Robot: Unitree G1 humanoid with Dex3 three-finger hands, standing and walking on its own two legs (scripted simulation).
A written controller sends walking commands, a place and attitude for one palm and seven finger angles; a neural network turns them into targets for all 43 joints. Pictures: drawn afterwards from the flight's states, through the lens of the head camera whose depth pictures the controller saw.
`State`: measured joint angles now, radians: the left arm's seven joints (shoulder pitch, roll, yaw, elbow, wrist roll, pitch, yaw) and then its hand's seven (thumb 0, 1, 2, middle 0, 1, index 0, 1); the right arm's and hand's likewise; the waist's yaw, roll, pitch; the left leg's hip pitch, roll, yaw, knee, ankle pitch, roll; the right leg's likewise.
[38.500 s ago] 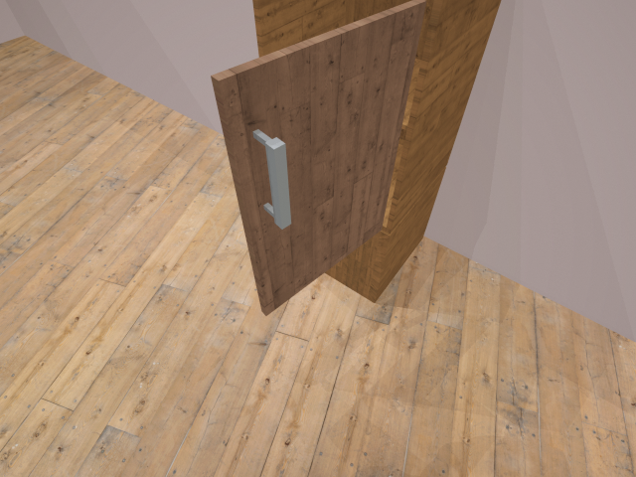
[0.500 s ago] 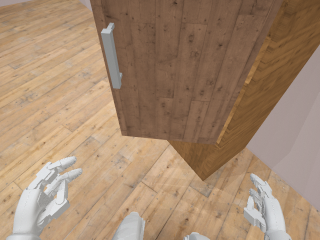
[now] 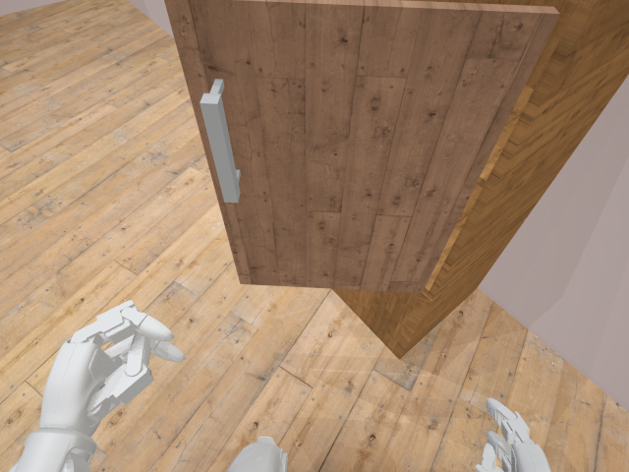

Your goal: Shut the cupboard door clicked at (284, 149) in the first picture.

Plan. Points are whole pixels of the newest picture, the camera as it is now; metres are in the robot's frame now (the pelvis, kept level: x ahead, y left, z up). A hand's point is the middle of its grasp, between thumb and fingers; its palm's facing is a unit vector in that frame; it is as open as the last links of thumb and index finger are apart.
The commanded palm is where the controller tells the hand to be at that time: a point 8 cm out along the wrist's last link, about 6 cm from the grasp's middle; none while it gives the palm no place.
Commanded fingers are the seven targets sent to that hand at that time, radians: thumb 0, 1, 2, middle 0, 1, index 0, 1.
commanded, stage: raise the hand and make a fist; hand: left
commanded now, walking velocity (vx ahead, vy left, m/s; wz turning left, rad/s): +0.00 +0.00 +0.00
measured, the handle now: (225, 145) +0.50 +0.17 +0.13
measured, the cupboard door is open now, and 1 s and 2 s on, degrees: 48 48 48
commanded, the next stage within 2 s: bring the fist close to the handle in 0.96 s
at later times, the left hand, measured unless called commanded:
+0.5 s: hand (124, 345) +0.22 +0.20 +0.12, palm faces +0.04 -1.00 -0.04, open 3.1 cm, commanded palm +0.19 +0.25 +0.13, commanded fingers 0.00 0.90 0.90 -1.30 -1.50 -1.30 -1.50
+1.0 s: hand (153, 339) +0.22 +0.17 +0.13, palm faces +0.04 -1.00 -0.05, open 3.1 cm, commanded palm +0.19 +0.22 +0.14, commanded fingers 0.00 0.90 0.90 -1.30 -1.50 -1.30 -1.50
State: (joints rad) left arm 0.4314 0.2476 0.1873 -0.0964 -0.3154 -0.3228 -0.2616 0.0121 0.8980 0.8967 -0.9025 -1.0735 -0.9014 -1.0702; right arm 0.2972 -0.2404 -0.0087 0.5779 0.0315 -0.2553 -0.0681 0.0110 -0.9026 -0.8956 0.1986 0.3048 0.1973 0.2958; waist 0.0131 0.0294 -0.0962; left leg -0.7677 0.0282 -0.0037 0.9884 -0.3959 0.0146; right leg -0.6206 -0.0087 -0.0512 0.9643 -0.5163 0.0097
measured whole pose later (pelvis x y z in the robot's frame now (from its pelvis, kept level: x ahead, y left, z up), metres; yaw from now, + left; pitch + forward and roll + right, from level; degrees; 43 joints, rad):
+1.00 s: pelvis +0.00 -0.02 +0.03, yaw +1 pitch +2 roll -1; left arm 0.32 0.25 0.17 -0.12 -0.29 -0.16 -0.22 0.01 0.90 0.90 -1.30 -1.50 -1.30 -1.50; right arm 0.26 -0.25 0.04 0.59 0.05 -0.27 -0.07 0.01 -0.90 -0.90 0.20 0.30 0.20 0.30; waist 0.03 0.05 -0.05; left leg -0.49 0.03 -0.01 0.75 -0.30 -0.01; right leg -0.36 0.00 -0.06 0.75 -0.43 -0.01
